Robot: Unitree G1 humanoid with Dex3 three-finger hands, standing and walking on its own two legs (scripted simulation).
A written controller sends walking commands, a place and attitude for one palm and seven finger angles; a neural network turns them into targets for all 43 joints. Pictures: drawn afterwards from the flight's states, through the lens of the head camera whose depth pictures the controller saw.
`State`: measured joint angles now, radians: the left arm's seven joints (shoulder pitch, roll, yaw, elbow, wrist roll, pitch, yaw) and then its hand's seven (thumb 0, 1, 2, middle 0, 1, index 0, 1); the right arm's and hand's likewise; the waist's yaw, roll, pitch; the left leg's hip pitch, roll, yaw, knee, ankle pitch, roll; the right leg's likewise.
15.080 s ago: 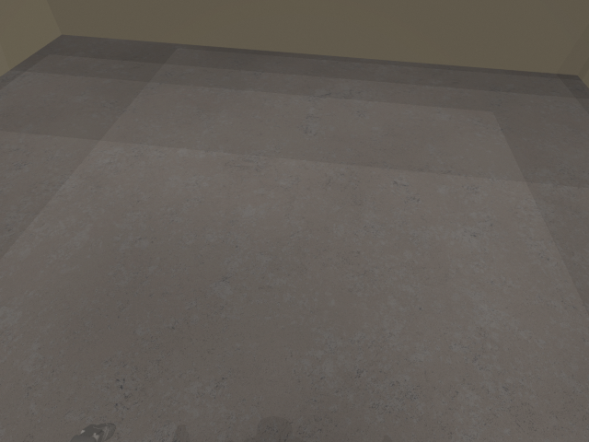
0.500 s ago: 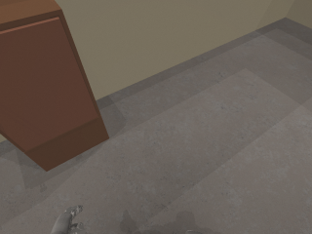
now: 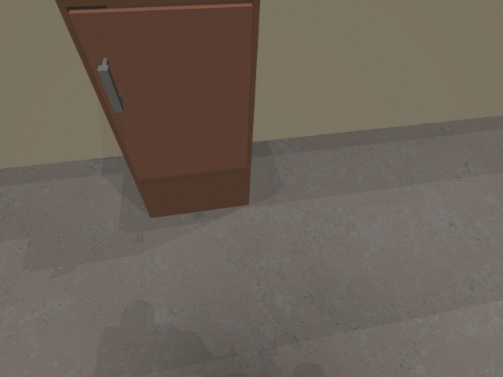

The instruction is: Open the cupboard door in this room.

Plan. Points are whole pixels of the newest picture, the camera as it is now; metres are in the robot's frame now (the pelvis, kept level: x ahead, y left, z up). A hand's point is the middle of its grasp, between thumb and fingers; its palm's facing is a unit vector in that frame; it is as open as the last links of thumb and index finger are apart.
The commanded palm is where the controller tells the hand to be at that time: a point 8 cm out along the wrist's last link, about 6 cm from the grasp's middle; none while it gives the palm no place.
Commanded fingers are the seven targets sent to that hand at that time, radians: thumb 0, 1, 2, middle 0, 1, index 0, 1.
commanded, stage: turn to face it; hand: left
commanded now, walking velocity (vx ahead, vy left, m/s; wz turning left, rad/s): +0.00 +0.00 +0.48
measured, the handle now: (112, 85) +0.76 +0.43 -0.02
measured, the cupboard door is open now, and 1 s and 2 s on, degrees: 0 0 0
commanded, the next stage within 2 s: take the last steps up to it in 0.52 s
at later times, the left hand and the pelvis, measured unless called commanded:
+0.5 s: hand out of the picture +0.06 +0.21 -0.14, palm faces +0.20 -0.94 -0.26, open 7.4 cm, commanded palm none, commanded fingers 0.00 0.90 0.90 -0.20 -0.30 -0.20 -0.30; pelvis -0.01 -0.01 +0.01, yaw +11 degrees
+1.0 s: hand out of the picture -0.14 +0.13 -0.14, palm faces +0.44 -0.87 -0.22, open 7.4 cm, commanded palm none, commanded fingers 0.00 0.90 0.90 -0.20 -0.30 -0.20 -0.30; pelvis -0.02 -0.01 +0.02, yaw +20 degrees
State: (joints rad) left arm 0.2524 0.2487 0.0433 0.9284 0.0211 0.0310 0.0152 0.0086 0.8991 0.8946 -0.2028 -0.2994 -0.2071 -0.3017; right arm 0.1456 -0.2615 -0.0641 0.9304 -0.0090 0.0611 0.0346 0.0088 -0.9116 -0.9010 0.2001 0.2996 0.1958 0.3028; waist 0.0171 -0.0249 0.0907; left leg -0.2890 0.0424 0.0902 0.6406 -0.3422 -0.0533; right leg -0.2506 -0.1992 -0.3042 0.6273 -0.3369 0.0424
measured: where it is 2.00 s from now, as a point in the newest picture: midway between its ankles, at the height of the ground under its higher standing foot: (217, 344)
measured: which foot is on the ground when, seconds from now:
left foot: down 0.00-0.54, up 0.56-1.00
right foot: down 0.00-0.00, up 0.02-0.52, down 0.54-1.00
